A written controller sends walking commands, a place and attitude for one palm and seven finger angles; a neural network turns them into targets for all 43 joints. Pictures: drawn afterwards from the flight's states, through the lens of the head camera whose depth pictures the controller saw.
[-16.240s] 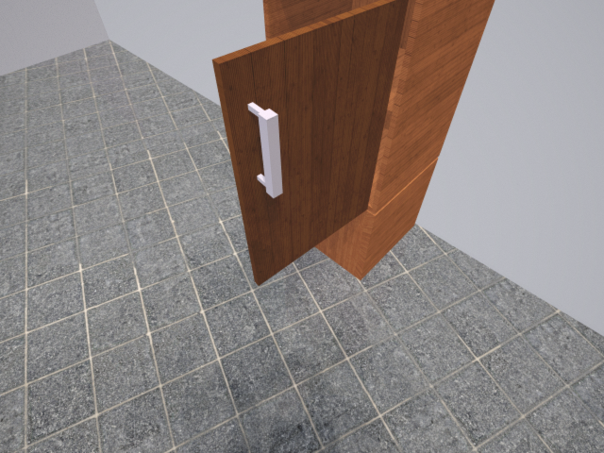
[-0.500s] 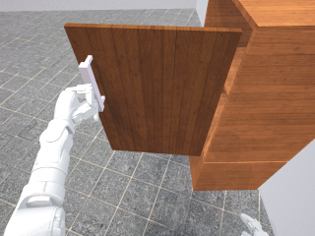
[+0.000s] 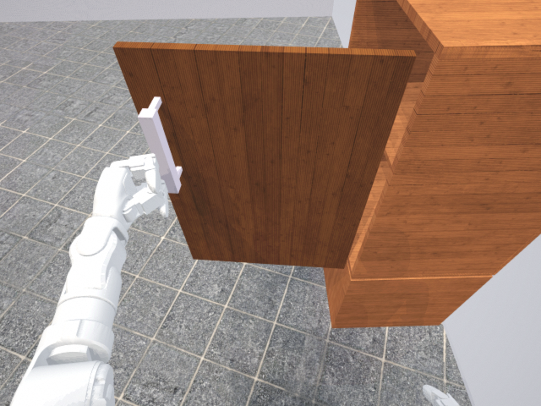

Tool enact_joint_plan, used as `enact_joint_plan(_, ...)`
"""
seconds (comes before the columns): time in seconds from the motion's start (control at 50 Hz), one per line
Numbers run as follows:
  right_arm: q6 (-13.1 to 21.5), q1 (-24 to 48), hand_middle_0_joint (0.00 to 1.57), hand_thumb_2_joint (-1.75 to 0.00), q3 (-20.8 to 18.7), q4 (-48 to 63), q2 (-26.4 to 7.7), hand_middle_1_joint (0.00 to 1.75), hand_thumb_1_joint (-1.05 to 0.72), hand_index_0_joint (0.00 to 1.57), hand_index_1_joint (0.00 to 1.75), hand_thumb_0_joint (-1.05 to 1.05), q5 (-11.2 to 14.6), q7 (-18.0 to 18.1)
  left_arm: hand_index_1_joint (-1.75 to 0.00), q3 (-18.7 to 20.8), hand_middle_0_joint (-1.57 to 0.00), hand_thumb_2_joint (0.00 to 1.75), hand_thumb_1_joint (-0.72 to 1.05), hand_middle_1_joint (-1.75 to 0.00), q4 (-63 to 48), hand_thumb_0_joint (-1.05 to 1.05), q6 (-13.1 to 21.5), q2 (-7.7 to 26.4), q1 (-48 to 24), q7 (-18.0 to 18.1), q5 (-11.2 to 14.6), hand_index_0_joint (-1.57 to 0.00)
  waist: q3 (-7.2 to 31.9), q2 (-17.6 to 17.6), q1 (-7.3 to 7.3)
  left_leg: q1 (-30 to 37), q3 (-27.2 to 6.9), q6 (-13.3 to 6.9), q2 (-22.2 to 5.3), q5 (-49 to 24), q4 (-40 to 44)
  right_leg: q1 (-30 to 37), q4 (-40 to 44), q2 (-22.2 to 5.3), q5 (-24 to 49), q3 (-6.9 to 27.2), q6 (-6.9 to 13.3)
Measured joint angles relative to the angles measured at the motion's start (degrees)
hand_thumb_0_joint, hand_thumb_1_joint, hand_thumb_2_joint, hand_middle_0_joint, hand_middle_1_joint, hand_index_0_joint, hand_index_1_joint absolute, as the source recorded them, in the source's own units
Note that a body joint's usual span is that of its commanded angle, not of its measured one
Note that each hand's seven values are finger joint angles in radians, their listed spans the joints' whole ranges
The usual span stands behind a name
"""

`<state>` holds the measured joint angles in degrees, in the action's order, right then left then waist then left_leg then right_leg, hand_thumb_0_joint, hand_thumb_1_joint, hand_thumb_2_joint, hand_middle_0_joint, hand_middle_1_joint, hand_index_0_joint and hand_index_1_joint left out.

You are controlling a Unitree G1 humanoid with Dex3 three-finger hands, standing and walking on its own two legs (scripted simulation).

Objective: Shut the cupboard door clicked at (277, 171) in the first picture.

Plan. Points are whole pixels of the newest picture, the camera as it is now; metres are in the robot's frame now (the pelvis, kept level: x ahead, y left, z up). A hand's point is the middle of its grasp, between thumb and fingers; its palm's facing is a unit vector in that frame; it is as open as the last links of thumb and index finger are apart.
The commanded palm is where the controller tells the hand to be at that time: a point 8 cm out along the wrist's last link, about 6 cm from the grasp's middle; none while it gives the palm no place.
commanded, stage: push the door shut along its arc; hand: left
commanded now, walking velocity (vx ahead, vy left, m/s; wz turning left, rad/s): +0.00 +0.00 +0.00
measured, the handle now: (165, 147) +0.51 +0.19 +0.10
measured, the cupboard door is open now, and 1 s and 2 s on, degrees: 84 71 63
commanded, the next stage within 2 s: pull the fist back off the door in 1.90 s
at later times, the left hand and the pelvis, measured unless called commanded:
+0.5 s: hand (174, 161) +0.46 +0.17 +0.11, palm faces -0.14 -0.99 -0.03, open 3.1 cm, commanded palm +0.45 +0.20 +0.11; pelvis -0.01 +0.00 -0.01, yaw +0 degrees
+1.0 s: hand (192, 142) +0.51 +0.15 +0.11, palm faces -0.27 -0.96 -0.01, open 3.1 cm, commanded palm +0.52 +0.18 +0.11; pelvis -0.01 +0.00 -0.02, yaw +0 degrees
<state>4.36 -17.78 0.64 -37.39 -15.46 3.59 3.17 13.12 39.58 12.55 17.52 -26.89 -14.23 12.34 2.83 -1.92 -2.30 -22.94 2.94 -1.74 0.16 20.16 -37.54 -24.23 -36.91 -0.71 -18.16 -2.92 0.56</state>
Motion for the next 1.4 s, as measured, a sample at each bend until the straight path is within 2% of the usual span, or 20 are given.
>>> enact_joint_plan(0.14, 0.71, 2.58, 0.2, -0.9, 0.93, 0.42, 0.24, 0.3, -0.9, 0.21, 0.3, 0.0, -0.13, 0.23, -1.5, -1.63, -1.3, 0.9, 0.9, -1.5, 6.17, 0.01, 0.78, 0.43, -6.32, 0.32, -1.58, -1.3, -0.78, 0.61, -0.43, -1.85, -0.48, -0.1, 0.41, -0.3, -1.19, -1.65, -1.28, -0.48, 0.02, -0.49, 0.0)
enact_joint_plan(0.22, 0.72, 2.96, 0.21, -0.9, 1.61, 0.1, 0.36, 0.3, -0.9, 0.21, 0.3, 0.0, -0.4, 0.28, -1.5, -0.36, -1.3, 0.89, 0.9, -1.5, 11.64, 0.02, 1.82, 1.96, -11.24, -1.0, -1.94, -1.3, -0.83, 1.08, -1.4, -3.12, -0.32, -0.09, 0.41, -0.18, -1.87, -3.09, -2.18, -0.52, -0.15, -0.32, 0.05)
enact_joint_plan(0.32, 0.67, 0.95, 0.21, -0.9, 1.53, -0.4, -0.09, 0.3, -0.9, 0.21, 0.3, 0.0, -0.63, 0.08, -1.5, 0.75, -1.31, 0.89, 0.9, -1.5, 17.91, 0.01, 2.92, 4.32, -16.31, -3.29, -2.01, -1.31, -0.34, 0.93, -2.48, -5.11, -0.26, -0.07, 0.31, 0.22, -2.85, -5.08, -3.07, -0.46, -0.47, -0.26, 0.08)
enact_joint_plan(0.5, -0.79, -3.69, 0.21, -0.9, 0.51, -2.3, -1.32, 0.3, -0.9, 0.21, 0.3, 0.0, -1.12, -0.26, -1.5, 2.03, -1.32, 0.89, 0.9, -1.5, 23.23, 0.01, 4.1, 7.55, -21.16, -6.79, -1.75, -1.33, 0.06, 0.68, -3.84, -8.85, -0.46, -0.08, 0.11, 0.9, -4.71, -8.59, -4.53, -0.33, -0.98, -0.44, 0.1)
enact_joint_plan(0.72, -0.93, -5.46, 0.21, -0.9, 0.24, -3.25, -1.94, 0.3, -0.9, 0.21, 0.3, 0.0, -1.93, -0.25, -1.5, 1.69, -1.31, 0.9, 0.9, -1.5, 28.87, 0.01, 2.9, 10.65, -28.64, -9.17, -3.05, -1.33, -0.09, 0.72, -6.43, -13.73, -1.07, -0.1, -0.27, 1.2, -7.0, -12.75, -5.6, -0.03, -0.78, -1.06, 0.2)
enact_joint_plan(0.82, -0.84, -5.57, 0.21, -0.9, 0.58, -2.95, -1.83, 0.3, -0.9, 0.21, 0.3, 0.0, -2.3, -0.32, -1.5, 2.93, -1.3, 0.89, 0.9, -1.5, 30.78, 0.01, 2.59, 11.72, -30.78, -10.22, -3.57, -1.32, 0.16, 0.72, -7.51, -15.1, -0.87, -0.2, -0.56, 1.55, -7.77, -14.08, -5.98, 0.25, -0.78, -0.84, 0.14)
enact_joint_plan(1.0, -0.68, -5.78, 0.21, -0.9, 1.2, -2.55, -1.56, 0.3, -0.9, 0.21, 0.3, 0.0, -2.68, -0.27, -1.5, 2.18, -1.3, 0.89, 0.9, -1.5, 34.18, 0.01, 1.82, 14.06, -35.73, -11.88, -4.32, -1.3, -0.05, 0.38, -8.53, -17.9, -1.12, -0.42, -0.75, 2.41, -9.75, -16.43, -7.11, 0.4, -1.21, -1.06, -0.04)
enact_joint_plan(1.18, -0.58, -5.64, 0.21, -0.9, 1.27, -3.51, -1.65, 0.3, -0.9, 0.21, 0.3, 0.0, -3.33, -0.25, -1.5, 0.07, -1.3, 0.9, 0.9, -1.5, 36.19, 0.01, 0.17, 14.22, -41.38, -13.27, -4.82, -1.29, 0.11, 0.19, -9.38, -21.25, -1.45, -0.68, -0.66, 3.29, -11.8, -19.41, -8.63, 0.25, -1.91, -1.36, -0.28)
enact_joint_plan(1.4, -0.95, -6.48, 0.21, -0.9, 1.14, -2.3, -1.78, 0.3, -0.9, 0.21, 0.3, 0.0, -4.2, -0.38, -1.5, 2.68, -1.3, 0.9, 0.9, -1.5, 37.29, 0.02, -0.77, 15.11, -46.54, -12.93, -7.6, -1.3, 0.45, -0.34, -12.19, -24.3, -0.47, -0.81, -1.26, 4.61, -13.57, -22.95, -10.37, 0.81, -2.71, -0.33, -0.37)
